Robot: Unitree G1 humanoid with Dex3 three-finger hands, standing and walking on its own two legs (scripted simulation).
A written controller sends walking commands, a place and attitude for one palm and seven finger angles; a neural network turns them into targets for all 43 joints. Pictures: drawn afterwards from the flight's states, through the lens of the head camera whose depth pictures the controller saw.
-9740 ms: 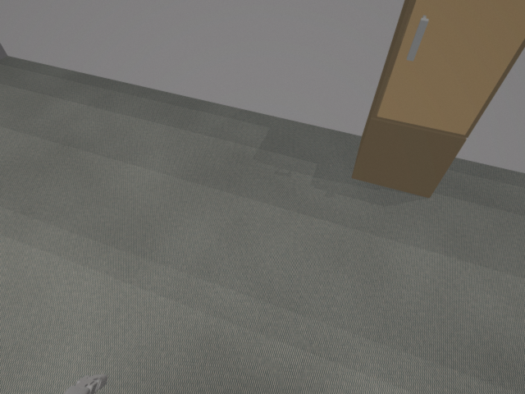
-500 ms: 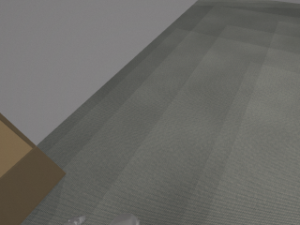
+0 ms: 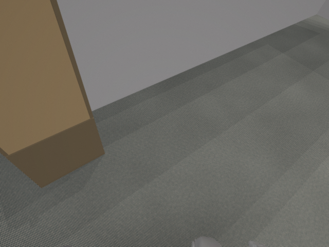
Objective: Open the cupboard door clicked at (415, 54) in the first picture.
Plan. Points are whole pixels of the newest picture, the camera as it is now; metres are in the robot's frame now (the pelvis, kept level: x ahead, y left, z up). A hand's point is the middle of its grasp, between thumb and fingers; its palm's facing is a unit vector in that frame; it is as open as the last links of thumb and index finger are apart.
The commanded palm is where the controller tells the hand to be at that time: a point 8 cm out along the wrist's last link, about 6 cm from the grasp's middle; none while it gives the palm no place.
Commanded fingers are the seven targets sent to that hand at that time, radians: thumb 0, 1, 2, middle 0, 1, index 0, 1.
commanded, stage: turn to face it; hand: left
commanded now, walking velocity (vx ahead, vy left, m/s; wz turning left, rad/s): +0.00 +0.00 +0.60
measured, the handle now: out of the picture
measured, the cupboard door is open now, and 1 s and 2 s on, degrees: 0 0 0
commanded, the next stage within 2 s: take the last steps up to it in 1.10 s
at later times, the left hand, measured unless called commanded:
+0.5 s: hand out of the picture +0.04 +0.17 -0.14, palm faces +0.29 -0.91 -0.29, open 7.4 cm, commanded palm none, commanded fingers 0.00 0.90 0.90 -0.20 -0.30 -0.20 -0.30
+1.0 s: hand out of the picture -0.13 +0.21 -0.17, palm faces +0.57 -0.79 -0.24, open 7.4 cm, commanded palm none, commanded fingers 0.00 0.90 0.90 -0.20 -0.30 -0.20 -0.30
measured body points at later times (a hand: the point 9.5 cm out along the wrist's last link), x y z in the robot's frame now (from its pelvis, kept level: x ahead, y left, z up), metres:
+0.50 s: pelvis -0.01 -0.06 +0.00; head +0.01 -0.08 +0.45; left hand +0.02 +0.21 -0.12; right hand +0.09 -0.31 -0.16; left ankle -0.06 +0.08 -0.65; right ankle +0.03 -0.16 -0.74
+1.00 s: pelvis -0.06 -0.01 +0.00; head -0.05 +0.02 +0.45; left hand -0.16 +0.25 -0.15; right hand +0.16 -0.16 -0.13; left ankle -0.08 +0.08 -0.74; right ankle +0.02 -0.14 -0.66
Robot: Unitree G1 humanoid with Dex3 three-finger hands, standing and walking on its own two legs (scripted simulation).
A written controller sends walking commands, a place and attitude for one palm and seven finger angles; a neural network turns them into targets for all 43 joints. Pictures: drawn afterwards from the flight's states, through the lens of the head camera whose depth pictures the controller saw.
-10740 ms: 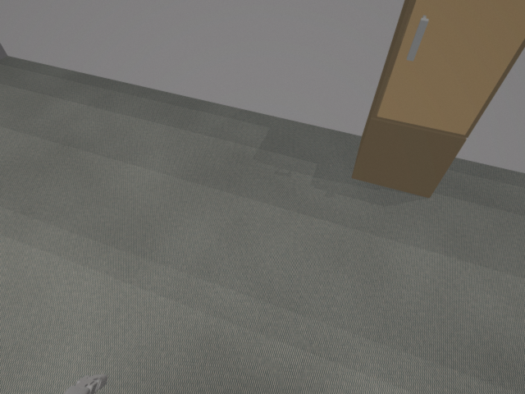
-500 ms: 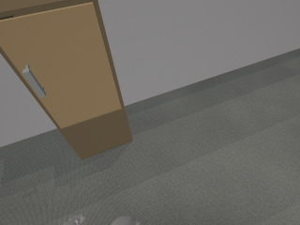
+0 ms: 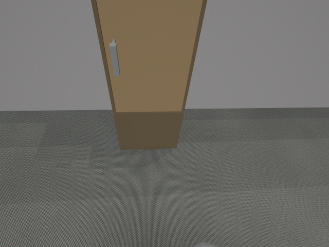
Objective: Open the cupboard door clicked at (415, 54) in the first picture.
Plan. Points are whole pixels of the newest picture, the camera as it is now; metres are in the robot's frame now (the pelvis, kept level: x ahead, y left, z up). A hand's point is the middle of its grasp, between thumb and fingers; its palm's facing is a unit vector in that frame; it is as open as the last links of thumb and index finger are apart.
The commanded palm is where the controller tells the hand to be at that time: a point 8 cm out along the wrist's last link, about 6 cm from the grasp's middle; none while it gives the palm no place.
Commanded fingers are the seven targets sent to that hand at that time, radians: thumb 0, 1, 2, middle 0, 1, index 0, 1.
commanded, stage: turn to face it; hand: left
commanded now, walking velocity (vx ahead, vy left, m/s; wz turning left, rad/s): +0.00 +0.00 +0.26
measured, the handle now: (115, 57) +0.78 +0.27 +0.01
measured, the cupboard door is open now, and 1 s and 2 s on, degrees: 0 0 0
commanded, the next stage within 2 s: take the last steps up to it in 0.10 s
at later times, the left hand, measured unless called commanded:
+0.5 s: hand out of the picture -0.03 +0.12 -0.15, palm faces +0.18 -0.96 -0.22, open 7.4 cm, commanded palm none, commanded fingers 0.00 0.90 0.90 -0.20 -0.30 -0.20 -0.30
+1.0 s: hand out of the picture +0.09 +0.22 -0.18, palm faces +0.16 -0.97 -0.17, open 7.4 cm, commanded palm none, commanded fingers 0.00 0.90 0.90 -0.20 -0.30 -0.20 -0.30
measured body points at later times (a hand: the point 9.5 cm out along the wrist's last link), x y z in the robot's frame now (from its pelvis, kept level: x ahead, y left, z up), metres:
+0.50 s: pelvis -0.01 -0.05 +0.01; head -0.02 -0.08 +0.46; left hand -0.04 +0.18 -0.14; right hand +0.02 -0.29 -0.16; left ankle -0.02 +0.11 -0.66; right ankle -0.02 -0.14 -0.74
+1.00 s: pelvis +0.11 +0.04 +0.00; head +0.11 +0.05 +0.45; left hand +0.08 +0.27 -0.16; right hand +0.14 -0.19 -0.14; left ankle +0.05 +0.12 -0.74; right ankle +0.14 -0.09 -0.66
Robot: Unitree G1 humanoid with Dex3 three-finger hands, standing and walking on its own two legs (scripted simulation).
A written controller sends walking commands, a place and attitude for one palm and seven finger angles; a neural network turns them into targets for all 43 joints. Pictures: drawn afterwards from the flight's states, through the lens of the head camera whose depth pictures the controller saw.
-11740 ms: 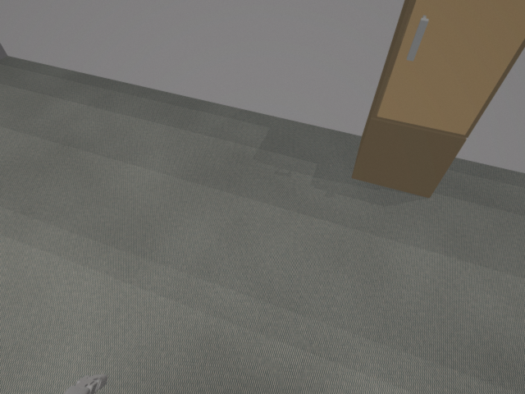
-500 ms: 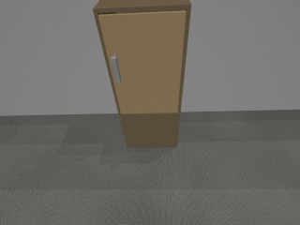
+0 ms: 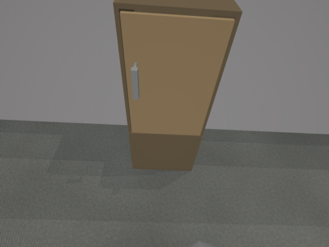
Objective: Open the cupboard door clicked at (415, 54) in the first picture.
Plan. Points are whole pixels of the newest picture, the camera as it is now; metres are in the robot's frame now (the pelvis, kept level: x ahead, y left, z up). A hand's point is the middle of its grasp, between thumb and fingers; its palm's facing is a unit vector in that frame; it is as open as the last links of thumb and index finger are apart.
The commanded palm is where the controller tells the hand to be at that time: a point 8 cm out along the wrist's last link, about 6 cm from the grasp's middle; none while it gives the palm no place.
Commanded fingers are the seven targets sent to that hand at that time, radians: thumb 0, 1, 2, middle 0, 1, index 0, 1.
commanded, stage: take the last steps up to it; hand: left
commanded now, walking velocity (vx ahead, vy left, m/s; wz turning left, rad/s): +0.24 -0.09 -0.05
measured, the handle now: (135, 80) +0.69 +0.16 +0.00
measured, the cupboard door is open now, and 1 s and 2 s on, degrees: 0 0 0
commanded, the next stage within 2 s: come to a stop and stand still in 0.18 s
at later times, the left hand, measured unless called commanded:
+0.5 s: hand (131, 215) +0.24 +0.11 -0.17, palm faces +0.02 -0.97 -0.25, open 7.2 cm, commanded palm none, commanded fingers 0.00 0.90 0.90 -0.20 -0.30 -0.20 -0.30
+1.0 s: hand out of the picture +0.13 +0.18 -0.18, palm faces +0.07 -0.97 -0.22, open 7.4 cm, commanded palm none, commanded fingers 0.00 0.90 0.90 -0.20 -0.30 -0.20 -0.30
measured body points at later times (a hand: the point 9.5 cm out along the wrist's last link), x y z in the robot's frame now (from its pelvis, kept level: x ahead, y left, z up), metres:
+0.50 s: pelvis +0.15 -0.07 -0.01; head +0.19 -0.10 +0.44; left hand +0.24 +0.16 -0.15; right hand +0.16 -0.30 -0.18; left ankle +0.14 +0.07 -0.69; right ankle +0.22 -0.14 -0.75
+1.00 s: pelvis +0.12 -0.02 +0.00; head +0.14 -0.01 +0.44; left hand +0.13 +0.23 -0.16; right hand +0.18 -0.25 -0.15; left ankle +0.11 +0.09 -0.75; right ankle +0.10 -0.14 -0.71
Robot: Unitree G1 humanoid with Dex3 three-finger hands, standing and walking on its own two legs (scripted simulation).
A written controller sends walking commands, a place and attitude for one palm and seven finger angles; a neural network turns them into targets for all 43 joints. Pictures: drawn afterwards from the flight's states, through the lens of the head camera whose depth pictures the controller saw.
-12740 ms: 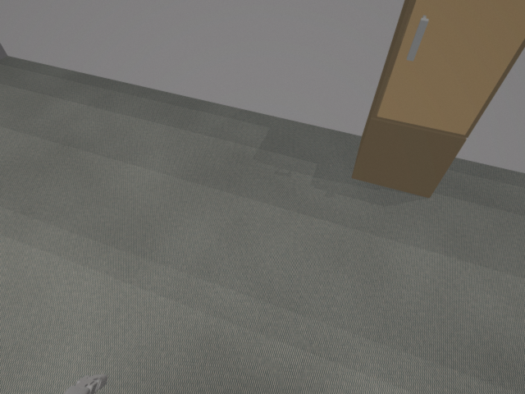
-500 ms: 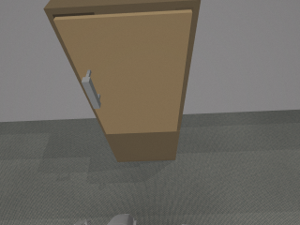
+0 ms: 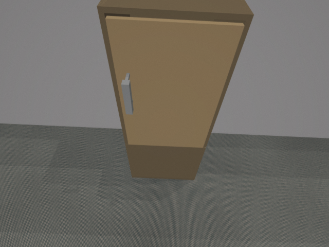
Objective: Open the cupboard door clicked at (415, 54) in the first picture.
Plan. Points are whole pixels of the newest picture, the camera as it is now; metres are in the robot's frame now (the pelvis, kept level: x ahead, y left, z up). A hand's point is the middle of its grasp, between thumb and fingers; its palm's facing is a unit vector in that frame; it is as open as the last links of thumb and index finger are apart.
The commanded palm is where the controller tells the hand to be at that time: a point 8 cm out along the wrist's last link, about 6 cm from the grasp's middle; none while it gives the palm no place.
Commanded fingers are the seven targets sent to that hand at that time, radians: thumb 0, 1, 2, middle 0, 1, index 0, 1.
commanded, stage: come to a stop and stand still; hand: left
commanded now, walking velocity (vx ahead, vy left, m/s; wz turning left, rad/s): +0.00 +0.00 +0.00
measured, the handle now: (128, 94) +0.57 +0.18 +0.01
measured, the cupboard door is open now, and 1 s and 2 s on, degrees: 0 0 0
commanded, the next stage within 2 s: look again from close up in 0.66 s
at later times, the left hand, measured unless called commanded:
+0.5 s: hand out of the picture -0.03 +0.15 -0.17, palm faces +0.02 -0.98 -0.19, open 7.3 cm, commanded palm none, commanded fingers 0.00 0.90 0.90 -0.20 -0.30 -0.20 -0.30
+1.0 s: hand out of the picture +0.00 +0.19 -0.18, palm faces +0.04 -0.97 -0.24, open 7.4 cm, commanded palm none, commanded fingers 0.00 0.90 0.90 -0.20 -0.30 -0.20 -0.30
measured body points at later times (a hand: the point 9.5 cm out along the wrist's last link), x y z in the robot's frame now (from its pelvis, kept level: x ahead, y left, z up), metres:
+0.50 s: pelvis -0.03 -0.02 +0.00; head -0.03 -0.03 +0.45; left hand -0.03 +0.20 -0.16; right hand -0.08 -0.24 -0.16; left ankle -0.01 +0.11 -0.74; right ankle -0.04 -0.12 -0.74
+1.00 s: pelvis -0.02 -0.01 -0.01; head -0.03 -0.01 +0.44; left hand +0.00 +0.24 -0.16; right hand +0.01 -0.25 -0.16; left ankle -0.01 +0.11 -0.74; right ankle -0.04 -0.12 -0.74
